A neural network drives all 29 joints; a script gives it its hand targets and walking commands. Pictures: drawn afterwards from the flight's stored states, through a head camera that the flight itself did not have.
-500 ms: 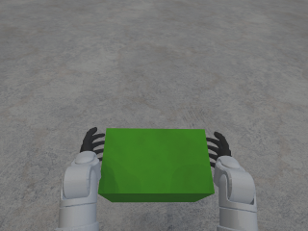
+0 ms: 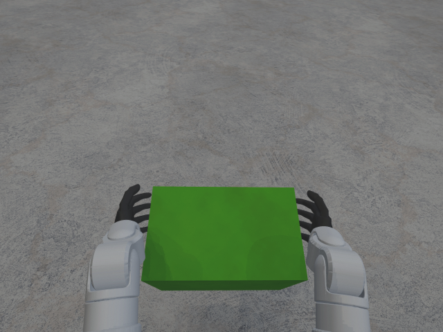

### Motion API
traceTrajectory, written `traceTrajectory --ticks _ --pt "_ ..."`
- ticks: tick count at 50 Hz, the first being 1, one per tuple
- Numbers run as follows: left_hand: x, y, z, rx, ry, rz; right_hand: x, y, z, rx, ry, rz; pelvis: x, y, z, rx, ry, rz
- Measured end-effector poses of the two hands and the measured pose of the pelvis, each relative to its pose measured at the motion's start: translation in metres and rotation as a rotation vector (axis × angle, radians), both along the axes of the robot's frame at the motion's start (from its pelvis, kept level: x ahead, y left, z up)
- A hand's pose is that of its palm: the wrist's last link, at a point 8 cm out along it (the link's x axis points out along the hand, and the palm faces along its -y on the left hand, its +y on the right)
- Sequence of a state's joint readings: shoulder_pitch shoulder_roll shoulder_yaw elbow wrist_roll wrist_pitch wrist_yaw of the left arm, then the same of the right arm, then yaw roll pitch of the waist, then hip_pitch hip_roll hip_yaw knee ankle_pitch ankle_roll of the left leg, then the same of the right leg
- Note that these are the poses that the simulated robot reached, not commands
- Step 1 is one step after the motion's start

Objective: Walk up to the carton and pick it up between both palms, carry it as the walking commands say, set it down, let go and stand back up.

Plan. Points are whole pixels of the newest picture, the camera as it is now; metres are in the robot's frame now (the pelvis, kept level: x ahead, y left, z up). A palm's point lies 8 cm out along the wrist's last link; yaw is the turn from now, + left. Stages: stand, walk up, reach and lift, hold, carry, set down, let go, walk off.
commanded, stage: carry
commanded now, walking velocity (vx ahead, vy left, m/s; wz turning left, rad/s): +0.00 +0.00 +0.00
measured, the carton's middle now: (222, 243) +0.30 +0.00 -0.02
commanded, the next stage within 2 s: hold in 0.64 s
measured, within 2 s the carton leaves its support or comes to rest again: neither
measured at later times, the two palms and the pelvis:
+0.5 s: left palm (135, 230) +0.27 +0.16 +0.06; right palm (325, 236) +0.27 -0.17 +0.06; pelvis +0.00 -0.01 +0.00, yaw +0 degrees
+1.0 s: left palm (120, 243) +0.25 +0.18 +0.06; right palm (318, 247) +0.26 -0.16 +0.05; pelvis -0.02 +0.00 +0.01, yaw -4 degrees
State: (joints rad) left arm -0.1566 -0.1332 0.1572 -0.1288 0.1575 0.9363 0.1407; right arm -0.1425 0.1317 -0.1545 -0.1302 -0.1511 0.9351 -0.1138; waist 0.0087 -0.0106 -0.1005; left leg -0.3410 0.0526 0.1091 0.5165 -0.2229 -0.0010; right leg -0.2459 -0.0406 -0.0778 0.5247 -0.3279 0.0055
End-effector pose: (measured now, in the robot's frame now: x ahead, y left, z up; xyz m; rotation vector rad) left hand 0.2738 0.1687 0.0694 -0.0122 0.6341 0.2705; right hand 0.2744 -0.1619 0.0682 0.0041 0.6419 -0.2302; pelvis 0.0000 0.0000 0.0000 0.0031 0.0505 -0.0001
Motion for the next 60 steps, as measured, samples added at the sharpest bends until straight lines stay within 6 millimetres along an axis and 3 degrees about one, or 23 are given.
traceTrajectory --ticks 18,32,38,43,51,60 --pt "0.002 -0.010 -0.009 0.008 0.008 -0.011 0.002 -0.010 -0.010 -0.003 0.008 0.008 -0.002 -0.010 0.000 0.001 -0.006 0.001" --pt "-0.003 -0.015 -0.006 0.005 -0.008 -0.008 -0.002 -0.015 -0.007 0.004 -0.010 0.004 -0.005 -0.015 -0.001 0.002 -0.009 0.002" --pt "-0.019 -0.013 -0.036 0.031 0.065 -0.058 -0.017 -0.016 -0.035 -0.046 0.062 0.051 -0.009 -0.015 0.010 0.009 -0.090 -0.021" --pt "-0.030 -0.007 -0.026 0.010 0.009 -0.070 -0.028 -0.012 -0.027 -0.050 0.012 0.062 -0.012 -0.010 0.013 0.002 -0.119 -0.067" --pt "-0.022 0.010 -0.012 -0.015 -0.018 -0.062 -0.018 0.004 -0.011 -0.059 -0.005 0.090 -0.022 0.002 0.012 -0.003 -0.180 -0.069" --pt "-0.013 0.012 -0.006 -0.012 -0.016 -0.092 -0.016 0.004 -0.002 -0.059 -0.004 0.093 -0.027 0.014 0.012 -0.006 -0.189 -0.089"
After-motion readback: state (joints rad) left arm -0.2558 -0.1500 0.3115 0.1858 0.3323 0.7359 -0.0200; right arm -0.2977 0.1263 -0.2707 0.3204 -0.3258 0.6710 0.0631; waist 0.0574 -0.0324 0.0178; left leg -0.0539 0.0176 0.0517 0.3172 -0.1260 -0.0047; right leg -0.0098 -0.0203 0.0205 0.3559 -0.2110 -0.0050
